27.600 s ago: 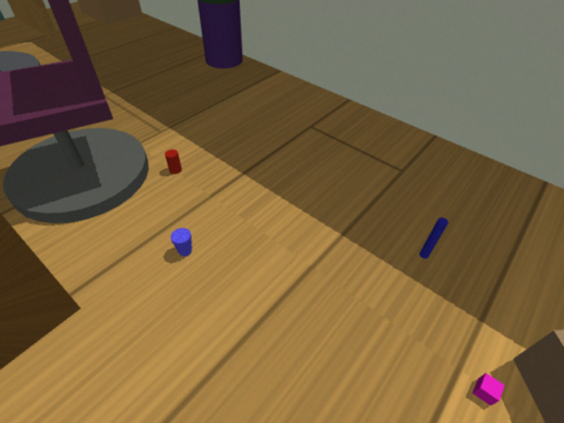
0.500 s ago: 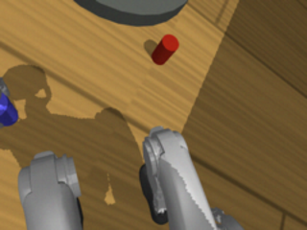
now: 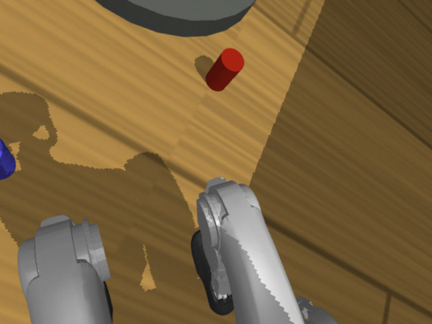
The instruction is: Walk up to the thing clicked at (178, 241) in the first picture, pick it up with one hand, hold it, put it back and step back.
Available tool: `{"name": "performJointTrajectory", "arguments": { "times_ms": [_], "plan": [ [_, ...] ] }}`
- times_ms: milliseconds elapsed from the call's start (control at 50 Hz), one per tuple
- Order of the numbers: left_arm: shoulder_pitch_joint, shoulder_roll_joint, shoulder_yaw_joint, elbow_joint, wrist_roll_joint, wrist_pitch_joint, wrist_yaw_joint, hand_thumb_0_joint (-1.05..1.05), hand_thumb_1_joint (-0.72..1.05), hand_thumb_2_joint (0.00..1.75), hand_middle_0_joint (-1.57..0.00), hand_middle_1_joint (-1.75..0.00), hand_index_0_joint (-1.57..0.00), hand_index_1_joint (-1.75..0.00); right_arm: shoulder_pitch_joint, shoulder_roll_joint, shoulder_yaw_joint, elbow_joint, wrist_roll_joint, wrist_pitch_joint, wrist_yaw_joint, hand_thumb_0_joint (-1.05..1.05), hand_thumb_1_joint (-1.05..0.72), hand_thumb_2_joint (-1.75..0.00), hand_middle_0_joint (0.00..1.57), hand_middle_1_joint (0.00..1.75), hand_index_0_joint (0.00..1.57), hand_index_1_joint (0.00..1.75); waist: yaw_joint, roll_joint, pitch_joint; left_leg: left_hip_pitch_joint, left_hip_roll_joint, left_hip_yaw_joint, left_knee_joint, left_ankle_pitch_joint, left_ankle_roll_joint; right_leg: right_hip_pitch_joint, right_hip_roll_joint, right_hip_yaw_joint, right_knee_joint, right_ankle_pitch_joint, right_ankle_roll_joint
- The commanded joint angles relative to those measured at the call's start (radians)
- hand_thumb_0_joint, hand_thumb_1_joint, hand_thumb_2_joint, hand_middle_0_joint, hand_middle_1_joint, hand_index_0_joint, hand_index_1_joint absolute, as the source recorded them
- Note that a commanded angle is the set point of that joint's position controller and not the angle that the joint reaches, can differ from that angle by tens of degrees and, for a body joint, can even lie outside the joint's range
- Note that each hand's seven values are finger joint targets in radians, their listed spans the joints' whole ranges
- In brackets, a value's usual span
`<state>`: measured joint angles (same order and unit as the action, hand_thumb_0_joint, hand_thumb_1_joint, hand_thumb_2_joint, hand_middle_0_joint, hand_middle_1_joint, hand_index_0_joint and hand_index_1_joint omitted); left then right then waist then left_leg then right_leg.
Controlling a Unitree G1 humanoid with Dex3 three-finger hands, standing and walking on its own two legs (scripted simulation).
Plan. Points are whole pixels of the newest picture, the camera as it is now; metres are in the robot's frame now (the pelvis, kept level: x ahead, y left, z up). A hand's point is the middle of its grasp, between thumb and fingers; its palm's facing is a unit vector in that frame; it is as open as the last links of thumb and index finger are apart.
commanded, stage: open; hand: left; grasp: from above
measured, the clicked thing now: out of the picture +0.44 +0.30 -0.25
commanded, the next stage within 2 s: withdraw in 0.26 s
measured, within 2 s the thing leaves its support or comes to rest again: neither
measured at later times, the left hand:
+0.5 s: hand out of the picture +0.44 +0.30 -0.21, palm faces -0.42 -0.13 -0.90, open 13.8 cm
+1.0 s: hand out of the picture +0.42 +0.33 -0.03, palm faces -0.49 -0.11 -0.86, open 14.2 cm
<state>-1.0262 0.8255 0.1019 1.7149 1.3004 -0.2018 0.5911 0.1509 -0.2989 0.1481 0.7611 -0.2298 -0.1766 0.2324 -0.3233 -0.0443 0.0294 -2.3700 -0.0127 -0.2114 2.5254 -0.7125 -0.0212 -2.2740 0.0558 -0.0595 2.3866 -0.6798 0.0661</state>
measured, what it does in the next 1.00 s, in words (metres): rises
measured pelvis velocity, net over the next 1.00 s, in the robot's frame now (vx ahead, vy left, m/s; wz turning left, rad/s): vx -0.01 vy -0.01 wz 0.09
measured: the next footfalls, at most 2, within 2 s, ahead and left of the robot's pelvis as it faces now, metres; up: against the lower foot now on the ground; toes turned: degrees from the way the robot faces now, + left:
none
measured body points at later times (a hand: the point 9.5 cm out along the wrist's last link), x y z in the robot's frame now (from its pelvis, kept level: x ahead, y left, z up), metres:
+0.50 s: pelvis +0.00 +0.00 +0.00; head +0.25 +0.10 +0.36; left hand +0.46 +0.31 -0.16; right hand +0.05 -0.27 -0.08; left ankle +0.06 +0.13 -0.27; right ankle +0.11 -0.14 -0.27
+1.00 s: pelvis -0.01 -0.01 +0.09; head +0.20 +0.07 +0.48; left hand +0.45 +0.33 +0.02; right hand +0.11 -0.27 -0.02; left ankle +0.06 +0.13 -0.27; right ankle +0.11 -0.14 -0.27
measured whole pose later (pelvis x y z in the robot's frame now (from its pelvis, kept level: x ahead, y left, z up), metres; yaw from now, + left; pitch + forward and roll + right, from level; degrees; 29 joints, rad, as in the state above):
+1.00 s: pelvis -0.01 -0.01 +0.09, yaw +5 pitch +35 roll -7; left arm -0.93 0.69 -0.03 1.25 1.12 -0.13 0.12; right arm 0.16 -0.30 0.03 0.67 -0.07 0.01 0.13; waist -0.18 0.03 -0.13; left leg -2.15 0.00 -0.12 2.21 -0.67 -0.01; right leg -2.08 0.01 -0.01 2.13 -0.66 0.06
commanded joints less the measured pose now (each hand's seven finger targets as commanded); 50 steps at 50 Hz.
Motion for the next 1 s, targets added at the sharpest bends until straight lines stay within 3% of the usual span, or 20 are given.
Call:
{"name": "performJointTrajectory", "arguments": {
  "times_ms": [0,20,40,100,200,220,380,400,500,580,600,640,660,700,800,820,860,900,920,980],
  "plan": [
    [-0.294,0.177,-0.003,-0.117,-0.019,0.001,0.024,0.00,-0.45,1.11,-0.10,-1.19,-0.11,-1.17,0.180,-0.294,-0.088,0.004,0.001,-0.009,-0.001,0.00,-0.90,-0.90,0.20,0.30,0.20,0.30,-0.036,0.387,-0.597,0.507,0.012,0.113,-0.275,0.163,0.030,0.283,0.018,-0.168,-0.196,0.221,-0.090],
    [-0.310,0.205,0.018,-0.142,-0.019,-0.003,0.022,0.00,-0.45,1.10,-0.09,-1.18,-0.11,-1.16,0.187,-0.305,-0.087,-0.006,-0.004,-0.013,0.001,0.00,-0.90,-0.90,0.20,0.30,0.20,0.30,-0.049,0.378,-0.594,0.492,0.012,0.117,-0.265,0.179,0.033,0.301,0.016,-0.169,-0.202,0.238,-0.086],
    [-0.279,0.236,0.047,-0.173,-0.018,-0.005,0.027,0.00,-0.46,1.09,-0.09,-1.16,-0.10,-1.15,0.198,-0.309,-0.090,-0.005,-0.001,-0.010,0.000,0.00,-0.89,-0.90,0.20,0.30,0.20,0.30,-0.019,0.393,-0.634,0.524,0.010,0.118,-0.276,0.217,0.030,0.336,0.015,-0.166,-0.205,0.263,-0.087],
    [-0.288,0.165,0.003,-0.138,-0.026,-0.008,0.021,0.00,-0.45,1.11,-0.09,-1.19,-0.11,-1.17,0.186,-0.292,-0.085,0.005,-0.003,-0.010,0.008,0.00,-0.90,-0.90,0.20,0.30,0.20,0.30,-0.045,0.394,-0.618,0.516,0.014,0.114,-0.271,0.199,0.029,0.310,0.022,-0.171,-0.199,0.251,-0.090],
    [-0.249,0.207,0.027,-0.162,-0.029,-0.014,0.028,0.00,-0.47,1.13,-0.09,-1.17,-0.10,-1.16,0.181,-0.293,-0.082,0.001,0.008,-0.002,0.003,0.00,-0.90,-0.90,0.20,0.30,0.20,0.30,-0.010,0.405,-0.643,0.513,0.012,0.121,-0.282,0.196,0.031,0.341,0.023,-0.161,-0.210,0.241,-0.092],
    [-0.269,0.187,0.013,-0.138,-0.020,-0.013,0.026,0.00,-0.45,1.12,-0.09,-1.18,-0.11,-1.17,0.189,-0.293,-0.081,-0.002,-0.001,-0.004,0.007,0.00,-0.90,-0.90,0.20,0.30,0.20,0.30,-0.040,0.378,-0.625,0.500,0.013,0.122,-0.267,0.190,0.035,0.334,0.023,-0.165,-0.212,0.245,-0.088],
    [-0.288,0.205,0.014,-0.141,-0.007,-0.015,0.033,0.00,-0.54,1.00,-0.06,-1.06,-0.07,-1.04,0.186,-0.298,-0.081,-0.007,0.001,-0.005,0.003,0.00,-0.91,-0.90,0.20,0.30,0.20,0.30,-0.040,0.372,-0.601,0.483,0.012,0.124,-0.263,0.157,0.038,0.321,0.024,-0.161,-0.219,0.216,-0.088],
    [-0.312,0.229,0.039,-0.170,-0.015,-0.017,0.040,0.00,-0.54,0.99,-0.06,-1.05,-0.08,-1.04,0.191,-0.303,-0.086,-0.008,0.000,-0.011,0.004,0.00,-0.91,-0.90,0.20,0.30,0.20,0.30,-0.042,0.368,-0.603,0.481,0.012,0.126,-0.257,0.166,0.038,0.324,0.020,-0.162,-0.217,0.226,-0.085],
    [-0.236,0.241,0.079,-0.333,-0.042,0.017,0.042,0.00,-0.55,1.00,-0.06,-1.03,-0.07,-1.03,0.188,-0.293,-0.117,-0.009,0.024,0.001,0.008,0.00,-0.91,-0.90,0.20,0.30,0.20,0.30,0.032,0.499,-0.760,0.603,0.011,0.130,-0.312,0.244,0.018,0.342,0.011,-0.157,-0.196,0.275,-0.101],
    [-0.233,0.225,0.078,-0.525,-0.076,0.064,-0.013,0.00,-0.57,1.02,-0.07,-1.02,-0.06,-1.03,0.185,-0.280,-0.166,-0.018,0.062,0.036,0.006,0.00,-0.92,-0.91,0.20,0.30,0.20,0.30,0.071,0.526,-0.851,0.633,0.008,0.158,-0.344,0.252,0.024,0.366,0.005,-0.121,-0.236,0.293,-0.102],
    [-0.188,0.229,0.084,-0.561,-0.087,0.080,-0.030,0.00,-0.57,1.01,-0.07,-1.02,-0.06,-1.02,0.184,-0.274,-0.180,-0.016,0.075,0.046,0.004,0.00,-0.91,-0.91,0.20,0.30,0.20,0.30,0.111,0.543,-0.871,0.660,0.007,0.164,-0.371,0.269,0.019,0.366,-0.001,-0.114,-0.235,0.299,-0.108],
    [-0.183,0.212,0.076,-0.657,-0.107,0.113,-0.075,0.00,-0.57,1.02,-0.07,-1.01,-0.06,-1.02,0.191,-0.276,-0.212,-0.025,0.102,0.074,-0.006,0.00,-0.92,-0.91,0.20,0.30,0.20,0.30,0.129,0.553,-0.946,0.745,0.010,0.161,-0.417,0.283,0.016,0.379,-0.005,-0.100,-0.263,0.306,-0.112],
    [-0.219,0.194,0.060,-0.710,-0.113,0.124,-0.104,0.00,-0.58,1.03,-0.07,-1.00,-0.06,-1.02,0.204,-0.270,-0.222,-0.028,0.117,0.091,-0.011,0.00,-0.92,-0.91,0.20,0.30,0.20,0.30,0.114,0.549,-0.971,0.748,0.008,0.163,-0.430,0.287,0.019,0.402,-0.005,-0.091,-0.283,0.312,-0.113],
    [-0.189,0.103,-0.002,-0.640,-0.121,0.153,-0.181,0.00,-0.58,1.03,-0.07,-1.01,-0.06,-1.02,0.228,-0.246,-0.228,-0.017,0.131,0.122,-0.018,0.00,-0.92,-0.91,0.20,0.30,0.20,0.30,0.092,0.426,-0.881,0.707,0.006,0.158,-0.455,0.268,0.031,0.402,-0.001,-0.087,-0.334,0.291,-0.109],
    [-0.131,0.008,-0.081,-0.587,-0.181,0.141,-0.356,0.00,-0.58,1.04,-0.08,-1.02,-0.07,-1.04,0.232,-0.226,-0.223,-0.067,0.155,0.162,-0.062,0.00,-0.92,-0.91,0.20,0.30,0.20,0.30,0.073,0.217,-0.711,0.578,-0.005,0.152,-0.509,0.163,0.055,0.449,-0.008,-0.068,-0.439,0.194,-0.103],
    [-0.137,0.045,-0.065,-0.606,-0.186,0.131,-0.384,0.00,-0.57,1.04,-0.08,-1.02,-0.07,-1.03,0.224,-0.236,-0.228,-0.074,0.159,0.171,-0.077,0.00,-0.92,-0.91,0.20,0.30,0.20,0.30,0.082,0.205,-0.699,0.574,-0.006,0.155,-0.512,0.160,0.054,0.459,-0.008,-0.065,-0.453,0.181,-0.109],
    [-0.127,-0.038,-0.130,-0.585,-0.196,0.106,-0.440,0.00,-0.56,1.03,-0.09,-1.02,-0.07,-1.03,0.217,-0.222,-0.211,-0.093,0.162,0.180,-0.094,0.00,-0.91,-0.91,0.20,0.30,0.20,0.30,0.073,0.172,-0.649,0.564,-0.008,0.159,-0.529,0.165,0.050,0.473,-0.010,-0.063,-0.480,0.170,-0.112],
    [-0.109,0.024,-0.095,-0.540,-0.195,0.082,-0.457,0.00,-0.55,1.03,-0.10,-1.01,-0.08,-1.03,0.216,-0.228,-0.203,-0.096,0.165,0.187,-0.114,0.00,-0.91,-0.91,0.20,0.30,0.20,0.30,0.081,0.104,-0.609,0.526,-0.009,0.167,-0.527,0.136,0.056,0.487,-0.010,-0.056,-0.502,0.130,-0.109],
    [-0.175,0.008,-0.121,-0.596,-0.197,0.054,-0.464,0.00,-0.56,1.03,-0.09,-1.01,-0.08,-1.03,0.216,-0.215,-0.190,-0.099,0.163,0.188,-0.120,0.00,-0.91,-0.91,0.20,0.30,0.20,0.30,0.073,0.128,-0.621,0.526,-0.012,0.175,-0.525,0.144,0.055,0.497,-0.013,-0.050,-0.502,0.141,-0.106],
    [-0.209,0.058,-0.111,-0.575,-0.172,0.005,-0.439,0.00,-0.55,1.03,-0.10,-1.01,-0.08,-1.02,0.187,-0.207,-0.171,-0.112,0.157,0.188,-0.139,0.00,-0.91,-0.91,0.20,0.30,0.20,0.30,0.095,0.172,-0.642,0.559,-0.010,0.184,-0.519,0.130,0.051,0.481,-0.013,-0.043,-0.495,0.125,-0.107]
  ]
}}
